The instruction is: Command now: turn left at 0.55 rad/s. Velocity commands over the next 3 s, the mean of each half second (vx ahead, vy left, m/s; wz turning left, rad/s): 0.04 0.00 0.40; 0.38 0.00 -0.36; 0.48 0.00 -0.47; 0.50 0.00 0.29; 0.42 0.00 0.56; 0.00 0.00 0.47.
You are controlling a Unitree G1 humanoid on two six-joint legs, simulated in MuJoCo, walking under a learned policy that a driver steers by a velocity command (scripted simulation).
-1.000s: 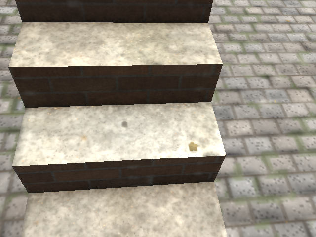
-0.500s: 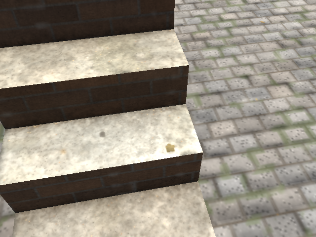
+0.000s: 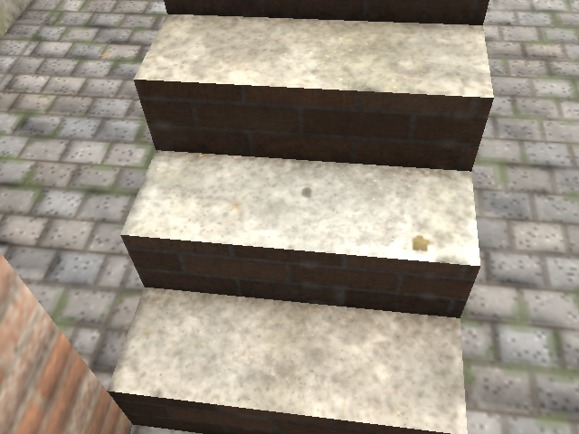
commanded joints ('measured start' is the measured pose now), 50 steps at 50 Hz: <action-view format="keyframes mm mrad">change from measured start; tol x64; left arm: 1 -76 138 31 -99 -2 -21 20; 50 55 177 32 -50 -34 -63 -45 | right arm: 1 -17 -70 -22 -79 1 -2 0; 50 -5 -65 22 -122 -34 -169 22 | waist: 1 -15 -147 -33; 50 31 -48 -108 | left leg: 1 -94 50 23 28 77 -37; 13 200 39 166 -556 -24 40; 17 758 372 -300 -832 967 259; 33 650 300 10 -1171 105 277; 44 508 235 286 -650 893 215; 46 19 71 282 -44 -148 85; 50 -212 105 0 27 72 89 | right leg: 1 89 -253 193 -202 229 -167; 19 -421 -106 89 704 -384 123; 50 250 -288 588 -212 104 -256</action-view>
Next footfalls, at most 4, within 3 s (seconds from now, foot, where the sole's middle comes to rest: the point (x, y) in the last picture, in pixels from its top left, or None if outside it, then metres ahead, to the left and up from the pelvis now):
0.32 left None -0.01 0.16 -0.77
0.90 right None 0.20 -0.08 -0.77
1.32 left None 0.33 0.07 -0.77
1.76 right None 0.40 -0.28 -0.58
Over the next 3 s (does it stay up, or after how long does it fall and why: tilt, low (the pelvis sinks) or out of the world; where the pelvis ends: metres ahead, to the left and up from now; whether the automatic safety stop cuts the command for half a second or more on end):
stays up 0.20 -0.23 0.00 its command is cut before an obstacle after 2.4 s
